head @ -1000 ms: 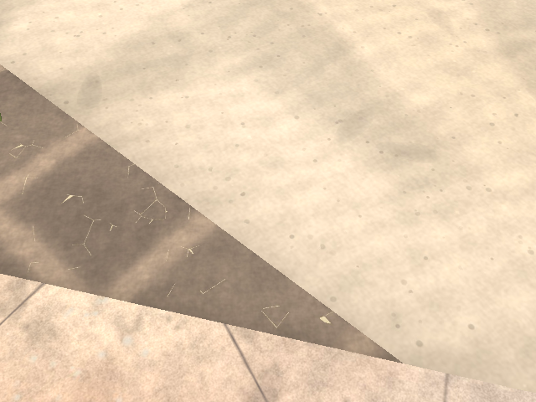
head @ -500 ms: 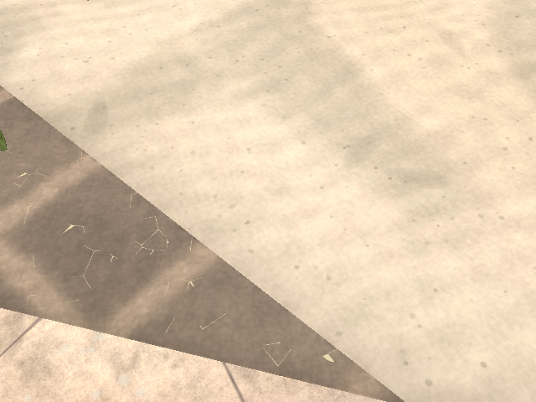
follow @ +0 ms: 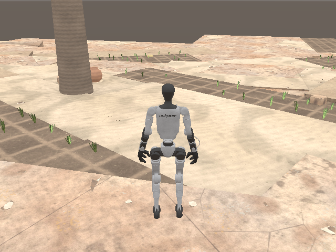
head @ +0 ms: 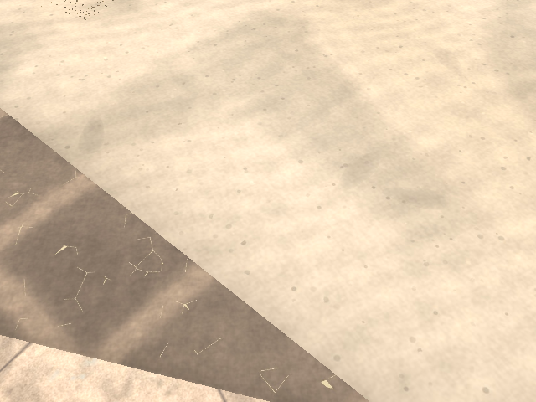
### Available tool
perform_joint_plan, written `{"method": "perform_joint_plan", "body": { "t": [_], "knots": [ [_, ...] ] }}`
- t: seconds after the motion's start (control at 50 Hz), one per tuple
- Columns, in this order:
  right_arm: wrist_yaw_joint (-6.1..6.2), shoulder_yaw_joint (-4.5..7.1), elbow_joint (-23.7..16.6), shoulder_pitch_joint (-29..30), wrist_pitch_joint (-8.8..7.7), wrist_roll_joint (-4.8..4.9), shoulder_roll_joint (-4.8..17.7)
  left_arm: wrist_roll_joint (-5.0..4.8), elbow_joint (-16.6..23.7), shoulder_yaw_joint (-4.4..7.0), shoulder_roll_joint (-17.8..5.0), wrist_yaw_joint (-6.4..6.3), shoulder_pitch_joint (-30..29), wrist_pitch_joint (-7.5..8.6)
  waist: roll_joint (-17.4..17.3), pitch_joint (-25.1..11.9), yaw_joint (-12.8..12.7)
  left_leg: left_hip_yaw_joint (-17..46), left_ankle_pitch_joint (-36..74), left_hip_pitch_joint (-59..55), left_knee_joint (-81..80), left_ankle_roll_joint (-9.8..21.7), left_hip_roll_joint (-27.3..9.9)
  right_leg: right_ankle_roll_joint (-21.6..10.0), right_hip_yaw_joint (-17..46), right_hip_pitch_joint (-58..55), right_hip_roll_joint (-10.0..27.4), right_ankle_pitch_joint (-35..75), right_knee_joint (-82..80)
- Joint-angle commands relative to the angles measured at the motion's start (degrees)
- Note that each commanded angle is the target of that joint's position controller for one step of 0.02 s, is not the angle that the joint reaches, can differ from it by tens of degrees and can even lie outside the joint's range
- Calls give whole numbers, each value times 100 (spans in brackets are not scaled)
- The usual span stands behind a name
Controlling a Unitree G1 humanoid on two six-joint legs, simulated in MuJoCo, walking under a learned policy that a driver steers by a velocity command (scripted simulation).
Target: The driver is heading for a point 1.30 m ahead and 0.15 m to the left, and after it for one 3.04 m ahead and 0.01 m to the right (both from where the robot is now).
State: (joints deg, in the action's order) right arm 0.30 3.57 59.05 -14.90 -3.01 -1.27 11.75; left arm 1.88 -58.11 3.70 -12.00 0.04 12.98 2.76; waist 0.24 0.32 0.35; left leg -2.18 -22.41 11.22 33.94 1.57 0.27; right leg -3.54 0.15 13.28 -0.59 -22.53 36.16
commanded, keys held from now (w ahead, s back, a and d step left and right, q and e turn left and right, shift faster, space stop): w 1.00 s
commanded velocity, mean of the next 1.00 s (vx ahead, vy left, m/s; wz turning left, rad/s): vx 0.44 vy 0.00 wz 0.00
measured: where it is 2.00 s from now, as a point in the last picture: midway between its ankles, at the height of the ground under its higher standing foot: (275, 256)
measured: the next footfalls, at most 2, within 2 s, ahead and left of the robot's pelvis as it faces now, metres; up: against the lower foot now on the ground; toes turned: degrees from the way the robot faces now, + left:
left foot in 0.50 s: +0.34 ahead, +0.10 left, +0.00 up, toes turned +4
right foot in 1.08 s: +0.58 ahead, -0.08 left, -0.02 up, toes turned -2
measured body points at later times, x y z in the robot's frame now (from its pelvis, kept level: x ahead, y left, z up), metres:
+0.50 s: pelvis +0.18 +0.02 -0.01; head +0.21 +0.03 +0.44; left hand +0.08 +0.25 -0.16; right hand +0.37 -0.21 -0.12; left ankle +0.30 +0.09 -0.73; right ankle +0.00 -0.10 -0.72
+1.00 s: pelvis +0.41 +0.03 +0.01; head +0.42 +0.03 +0.46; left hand +0.59 +0.25 -0.11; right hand +0.34 -0.21 -0.14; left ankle +0.30 +0.09 -0.73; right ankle +0.54 -0.09 -0.70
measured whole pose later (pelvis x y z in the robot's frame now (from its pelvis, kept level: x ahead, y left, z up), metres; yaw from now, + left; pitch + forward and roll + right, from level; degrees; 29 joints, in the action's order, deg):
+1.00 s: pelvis +0.41 +0.03 +0.01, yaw +0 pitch +0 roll +2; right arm 0.7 1.9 59.0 -26.6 -5.2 -1.5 10.0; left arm 2.0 -50.9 2.1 -12.2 2.6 2.5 1.5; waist 2.8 1.5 4.0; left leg -5.5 -18.6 -2.5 16.3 4.8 6.0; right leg -2.0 -1.3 31.9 3.8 6.7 40.5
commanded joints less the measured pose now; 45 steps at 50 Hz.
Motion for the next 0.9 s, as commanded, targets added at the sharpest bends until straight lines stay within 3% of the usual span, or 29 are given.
{"method": "perform_joint_plan", "body": {
  "t": [0.02,0.06,0.08,0.1,0.12,0.14,0.16,0.18,0.2,0.24,0.34,0.4,0.44,0.48,0.5,0.52,0.54,0.56,0.58,0.64,0.68,0.74,0.78,0.84,0.88,0.9],
  "knots": [
    [62,185,37,-826,-38,-9,892,53,473,23,-290,9,-365,172,-949,695,217,2382,156,-843,-1498,1207,-1667,-185,-368,1738,-38,-184,374],
    [17,177,-20,-657,-56,-31,856,-11,402,10,-210,60,-15,239,-810,635,5,2129,829,-418,-1269,1148,-1632,-237,-384,1059,-10,-107,-20],
    [-5,170,-128,-288,-48,-2,804,-45,193,26,-219,76,634,268,-644,517,-334,1666,829,321,-899,930,-1338,-315,-246,-11,-26,-9,-514],
    [-35,118,-418,375,-68,53,632,-58,-88,150,-641,65,1555,322,267,475,-822,706,1130,1438,430,521,-564,-596,995,-1155,515,-328,-1460],
    [-76,94,-710,643,-130,58,424,-71,-379,362,-1383,29,2302,312,1961,478,-1004,-381,67,3065,2444,143,288,-1136,3143,-2409,1764,368,-2332],
    [-38,160,-749,845,-100,-106,685,-26,-306,220,-1005,11,2132,249,1095,688,-840,61,-909,3812,3308,283,17,-1263,3282,-2421,2217,1677,-2205],
    [-43,140,-673,716,-90,-75,531,2,-168,140,-769,16,1819,238,421,634,-630,285,-625,3747,3616,343,-213,-1209,2695,-2317,2045,2305,-1951],
    [-77,117,-600,561,-97,3,426,41,-99,88,-639,10,1588,230,195,503,-451,308,-281,3579,3593,371,-329,-1092,2242,-2158,1867,2501,-1986],
    [-114,122,-599,520,-83,18,395,33,-69,34,-538,-13,1420,234,162,532,-296,313,-5,3407,3373,357,-423,-966,1873,-1927,1704,2469,-2136],
    [-189,102,-600,479,11,-37,316,-7,-79,-38,-405,-58,1344,270,419,512,-165,137,441,3105,3001,232,-391,-791,1327,-1686,1366,2619,-2371],
    [-240,-33,-1010,1327,106,-1,112,-69,-183,-113,-510,-96,1430,296,564,749,-166,-276,1351,2363,1002,89,-217,-676,461,-1084,1079,3317,-2648],
    [-220,-21,-1124,1436,141,27,264,-85,-271,-103,-652,-89,1509,296,732,747,-152,-430,1467,1550,344,269,-101,-672,352,-936,1250,3503,-2665],
    [-168,59,-1057,1080,106,19,439,-93,-296,-85,-765,-105,1410,288,590,643,75,-425,1380,991,103,445,43,-579,265,-1106,1366,4524,-2181],
    [-98,209,-578,-280,16,-11,643,-88,-270,-62,-868,-100,1232,228,252,-39,661,-540,1296,-479,-419,623,341,-378,-65,-1034,1045,5134,-412],
    [-40,325,-362,-1172,-45,-129,1009,-90,-179,-112,-700,-76,1293,206,-211,-587,932,483,493,-1705,-662,833,-525,-259,-254,-78,762,3782,1215],
    [-43,391,-364,-1518,-78,-200,1510,-159,-35,-250,40,-25,1780,185,-1300,-1227,607,3158,-1170,-2698,-1465,1271,-2103,-78,-378,1438,-104,-286,3241],
    [-80,379,-373,-1162,3,33,1441,-123,-13,-111,-446,26,1595,190,-1104,-1124,620,4522,-2322,-2228,-2478,1569,-2248,-186,304,2143,-254,-580,3926],
    [-76,284,-513,-451,25,75,1111,-111,177,-36,-680,47,1075,189,-723,-162,311,3704,-2402,-1465,-2494,1422,-2155,-264,286,2506,161,-55,4016],
    [-112,192,-628,-2,-32,86,776,-96,251,-36,-640,80,759,214,-296,257,195,2948,-1340,-638,-2602,1291,-1910,-264,283,2268,397,444,3613],
    [-69,59,-493,-7,-206,51,431,32,130,-69,-311,114,965,26,-277,236,-235,1563,508,247,-2689,927,-1294,-97,265,1266,669,723,2763],
    [-49,61,-378,-346,-278,57,527,24,234,-67,-290,126,736,-84,-301,298,-252,1295,796,251,-2819,986,-1214,-12,162,1389,693,934,2452],
    [-32,57,-325,-669,-277,91,657,12,587,-64,-380,170,-152,-152,-225,567,-105,1105,950,-12,-3100,992,-1171,144,46,2060,759,1584,1632],
    [-30,28,-297,-864,-267,96,627,-28,715,-76,-362,200,-571,-151,-188,560,14,911,1431,-276,-3057,947,-1074,211,-74,2230,698,2109,1185],
    [-2,-21,-177,-1168,-295,118,536,-7,853,-71,-373,271,-857,-121,-179,428,72,565,2394,-656,-2661,846,-931,197,-18,2270,611,2992,864],
    [14,-36,-116,-1352,-284,66,521,23,903,-87,-399,272,-1022,-96,-344,375,152,568,2911,-993,-2414,892,-1025,173,-25,2401,566,3098,862],
    [20,-31,-172,-1367,-293,-7,565,26,903,-69,-450,260,-1081,-86,-340,290,196,538,3116,-1109,-2239,974,-1045,174,-137,2410,470,3088,1106]
  ]
}}
Over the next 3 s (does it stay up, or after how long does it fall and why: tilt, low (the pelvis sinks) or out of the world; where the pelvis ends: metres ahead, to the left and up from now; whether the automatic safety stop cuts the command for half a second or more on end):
stays up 1.24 0.02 -0.18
